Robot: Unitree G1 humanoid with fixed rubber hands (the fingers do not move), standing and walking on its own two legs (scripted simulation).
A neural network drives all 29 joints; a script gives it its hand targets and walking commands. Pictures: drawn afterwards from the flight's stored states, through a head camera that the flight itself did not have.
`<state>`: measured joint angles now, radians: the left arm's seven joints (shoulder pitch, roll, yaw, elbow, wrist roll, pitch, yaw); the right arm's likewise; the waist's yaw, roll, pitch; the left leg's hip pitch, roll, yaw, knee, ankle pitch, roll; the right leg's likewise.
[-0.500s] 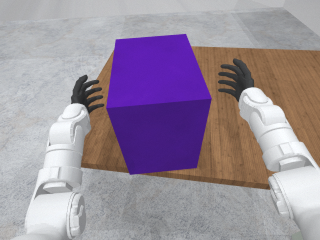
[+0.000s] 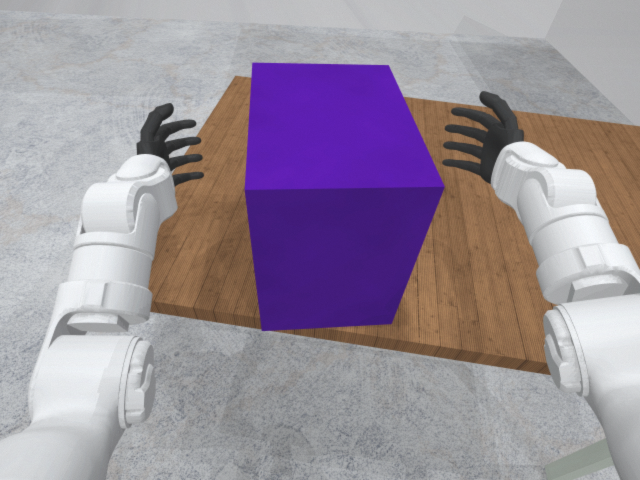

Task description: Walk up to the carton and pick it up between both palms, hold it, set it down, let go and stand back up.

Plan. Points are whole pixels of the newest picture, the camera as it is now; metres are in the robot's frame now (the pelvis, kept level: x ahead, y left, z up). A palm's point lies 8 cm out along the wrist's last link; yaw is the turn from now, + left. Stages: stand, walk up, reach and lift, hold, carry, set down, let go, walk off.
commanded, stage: set down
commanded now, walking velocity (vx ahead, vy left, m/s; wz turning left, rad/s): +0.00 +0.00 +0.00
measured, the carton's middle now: (324, 198) +0.47 +0.07 +0.09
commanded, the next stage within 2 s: none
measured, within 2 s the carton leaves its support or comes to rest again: neither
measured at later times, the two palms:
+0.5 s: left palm (166, 192) +0.37 +0.24 +0.17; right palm (509, 190) +0.43 -0.16 +0.18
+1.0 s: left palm (172, 232) +0.33 +0.23 +0.14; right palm (515, 230) +0.39 -0.17 +0.15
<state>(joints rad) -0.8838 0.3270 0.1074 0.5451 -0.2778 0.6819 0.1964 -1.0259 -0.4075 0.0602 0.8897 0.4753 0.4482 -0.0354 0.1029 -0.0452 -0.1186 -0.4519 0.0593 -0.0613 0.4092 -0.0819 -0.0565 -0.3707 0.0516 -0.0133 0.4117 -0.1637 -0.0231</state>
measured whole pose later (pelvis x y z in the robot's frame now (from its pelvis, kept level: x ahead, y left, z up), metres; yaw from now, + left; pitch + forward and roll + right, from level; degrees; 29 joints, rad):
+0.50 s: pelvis +0.01 +0.00 +0.00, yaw +0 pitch +5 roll -1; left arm -0.59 0.27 0.18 0.08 -0.23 0.85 0.15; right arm -0.74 -0.48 0.15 0.50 0.58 0.45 -0.04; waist 0.06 -0.01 -0.07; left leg -0.38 0.05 -0.06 0.38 -0.09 -0.05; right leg -0.28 0.04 -0.01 0.35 -0.16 -0.02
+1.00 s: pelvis +0.01 +0.00 +0.00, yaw +0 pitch +1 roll -1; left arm -0.41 0.21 0.21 -0.09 -0.17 0.87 0.12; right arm -0.54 -0.40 0.10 0.29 0.51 0.48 -0.10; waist 0.03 -0.03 -0.02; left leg -0.30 0.05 -0.06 0.37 -0.09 -0.05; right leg -0.23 0.04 -0.01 0.40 -0.19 -0.03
